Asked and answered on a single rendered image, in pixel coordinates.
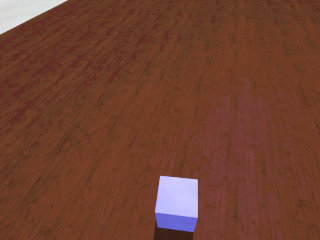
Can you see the carton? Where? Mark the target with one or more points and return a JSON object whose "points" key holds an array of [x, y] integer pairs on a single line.
{"points": [[177, 203]]}

